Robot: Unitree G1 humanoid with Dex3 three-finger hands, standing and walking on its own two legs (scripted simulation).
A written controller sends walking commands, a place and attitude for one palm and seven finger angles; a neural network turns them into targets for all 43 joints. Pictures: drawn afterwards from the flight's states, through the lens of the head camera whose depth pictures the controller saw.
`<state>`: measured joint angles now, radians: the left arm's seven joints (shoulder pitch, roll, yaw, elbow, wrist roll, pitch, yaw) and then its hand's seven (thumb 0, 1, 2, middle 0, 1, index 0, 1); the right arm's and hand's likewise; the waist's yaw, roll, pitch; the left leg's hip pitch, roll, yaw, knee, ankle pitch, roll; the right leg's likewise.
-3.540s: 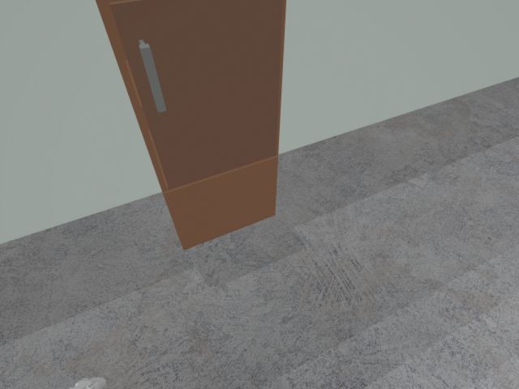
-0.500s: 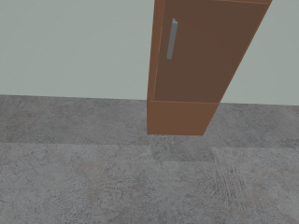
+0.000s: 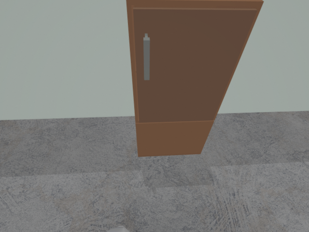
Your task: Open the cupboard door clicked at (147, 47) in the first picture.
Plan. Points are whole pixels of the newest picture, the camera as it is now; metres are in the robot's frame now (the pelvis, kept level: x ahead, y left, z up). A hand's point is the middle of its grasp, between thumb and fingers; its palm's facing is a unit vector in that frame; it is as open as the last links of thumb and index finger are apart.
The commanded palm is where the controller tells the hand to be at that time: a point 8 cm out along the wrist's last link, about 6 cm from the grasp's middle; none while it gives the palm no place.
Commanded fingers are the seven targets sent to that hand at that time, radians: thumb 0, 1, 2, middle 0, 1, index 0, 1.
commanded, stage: take the last steps up to it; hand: left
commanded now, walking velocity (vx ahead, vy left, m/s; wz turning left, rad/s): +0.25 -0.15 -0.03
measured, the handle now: (146, 57) +0.71 +0.07 +0.08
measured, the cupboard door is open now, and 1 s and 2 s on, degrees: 0 0 0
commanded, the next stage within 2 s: come to a stop and stand still in 0.22 s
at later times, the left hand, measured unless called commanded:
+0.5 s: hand (122, 206) +0.23 +0.12 -0.17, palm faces -0.04 -0.97 -0.23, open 7.4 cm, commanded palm none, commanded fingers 0.00 0.90 0.90 -0.20 -0.30 -0.20 -0.30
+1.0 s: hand (99, 226) +0.18 +0.18 -0.18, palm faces +0.08 -0.98 -0.21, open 7.4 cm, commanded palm none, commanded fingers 0.00 0.90 0.90 -0.20 -0.30 -0.20 -0.30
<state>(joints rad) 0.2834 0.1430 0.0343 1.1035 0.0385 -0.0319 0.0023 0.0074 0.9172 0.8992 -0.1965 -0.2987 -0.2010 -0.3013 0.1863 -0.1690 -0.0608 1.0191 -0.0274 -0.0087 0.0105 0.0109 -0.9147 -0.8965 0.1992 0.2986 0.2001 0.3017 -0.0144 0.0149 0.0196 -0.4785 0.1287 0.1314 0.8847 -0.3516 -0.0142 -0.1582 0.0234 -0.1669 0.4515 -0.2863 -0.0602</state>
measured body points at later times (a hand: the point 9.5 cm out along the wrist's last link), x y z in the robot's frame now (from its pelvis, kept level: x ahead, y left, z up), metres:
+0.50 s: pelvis +0.17 -0.08 -0.01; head +0.20 -0.09 +0.44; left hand +0.24 +0.17 -0.16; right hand +0.10 -0.31 -0.17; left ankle +0.11 +0.09 -0.73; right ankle +0.23 -0.21 -0.74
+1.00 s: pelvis +0.14 -0.03 +0.00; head +0.14 +0.00 +0.45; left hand +0.17 +0.23 -0.16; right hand +0.22 -0.27 -0.13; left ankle +0.14 +0.07 -0.74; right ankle +0.17 -0.18 -0.69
